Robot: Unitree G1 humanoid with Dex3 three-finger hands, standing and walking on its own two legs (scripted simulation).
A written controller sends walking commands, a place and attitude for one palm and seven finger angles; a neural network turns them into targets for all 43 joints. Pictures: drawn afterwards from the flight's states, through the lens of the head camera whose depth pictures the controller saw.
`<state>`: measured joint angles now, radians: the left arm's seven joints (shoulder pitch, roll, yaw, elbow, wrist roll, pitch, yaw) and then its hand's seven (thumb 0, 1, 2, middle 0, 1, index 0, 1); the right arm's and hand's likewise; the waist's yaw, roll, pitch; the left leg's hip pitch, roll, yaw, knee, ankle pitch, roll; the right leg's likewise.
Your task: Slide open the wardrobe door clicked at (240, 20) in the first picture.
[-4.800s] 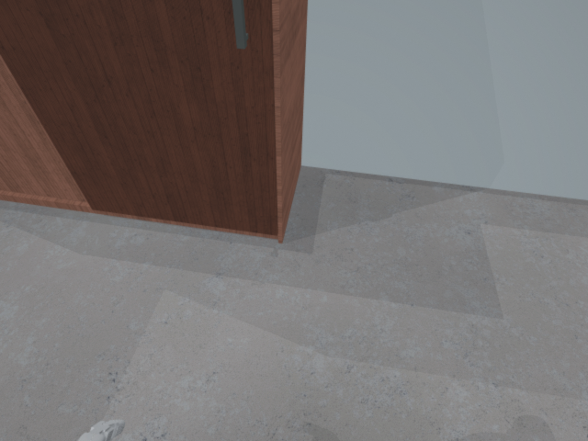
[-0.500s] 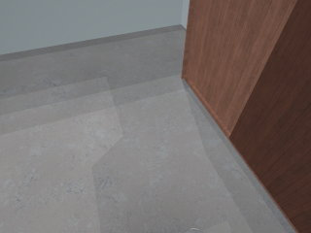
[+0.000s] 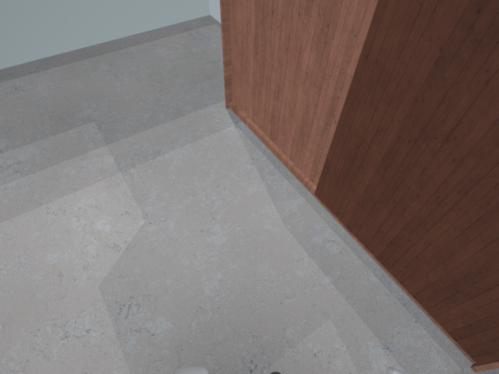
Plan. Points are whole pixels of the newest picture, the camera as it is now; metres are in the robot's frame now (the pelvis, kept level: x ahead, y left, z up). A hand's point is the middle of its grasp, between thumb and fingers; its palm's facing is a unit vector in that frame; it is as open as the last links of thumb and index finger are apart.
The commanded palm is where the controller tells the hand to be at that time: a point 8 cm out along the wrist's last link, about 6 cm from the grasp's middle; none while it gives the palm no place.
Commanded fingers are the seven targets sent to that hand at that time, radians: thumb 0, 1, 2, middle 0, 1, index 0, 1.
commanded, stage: turn to face it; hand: right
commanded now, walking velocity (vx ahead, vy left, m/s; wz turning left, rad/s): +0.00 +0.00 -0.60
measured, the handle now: out of the picture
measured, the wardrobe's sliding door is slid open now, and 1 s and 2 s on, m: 0.00 0.00 0.00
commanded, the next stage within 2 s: take the last steps up to it in 1.26 s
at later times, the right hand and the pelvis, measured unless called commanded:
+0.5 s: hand out of the picture -0.05 -0.22 -0.19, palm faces +0.36 +0.90 -0.25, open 7.3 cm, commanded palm none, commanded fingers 0.00 -0.90 -0.90 0.20 0.30 0.20 0.30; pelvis -0.01 -0.01 -0.02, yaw -19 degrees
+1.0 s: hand out of the picture -0.01 -0.21 -0.14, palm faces +0.58 +0.76 -0.29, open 7.3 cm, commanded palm none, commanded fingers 0.00 -0.90 -0.90 0.20 0.30 0.20 0.30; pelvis +0.01 +0.02 +0.00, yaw -37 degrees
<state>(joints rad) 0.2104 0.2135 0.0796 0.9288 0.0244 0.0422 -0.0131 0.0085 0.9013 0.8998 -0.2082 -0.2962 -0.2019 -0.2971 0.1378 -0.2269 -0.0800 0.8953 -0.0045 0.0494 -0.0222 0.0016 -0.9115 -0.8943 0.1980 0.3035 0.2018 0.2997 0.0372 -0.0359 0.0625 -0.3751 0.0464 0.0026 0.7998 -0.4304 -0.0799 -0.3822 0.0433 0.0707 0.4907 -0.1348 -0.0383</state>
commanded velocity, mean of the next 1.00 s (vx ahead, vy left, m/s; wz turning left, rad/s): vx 0.00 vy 0.00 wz -0.57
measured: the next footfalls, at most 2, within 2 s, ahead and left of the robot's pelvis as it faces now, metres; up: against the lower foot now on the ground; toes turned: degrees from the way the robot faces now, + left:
left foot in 0.06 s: +0.03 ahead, +0.15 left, +0.00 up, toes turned -1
right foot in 0.46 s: -0.02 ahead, -0.13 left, +0.00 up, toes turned -24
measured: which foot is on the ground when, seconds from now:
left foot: up 0.00-0.04, down 0.06-0.46, up 0.48-0.84, down 0.86-1.00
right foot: down 0.00-0.06, up 0.08-0.44, down 0.46-0.86, up 0.88-1.00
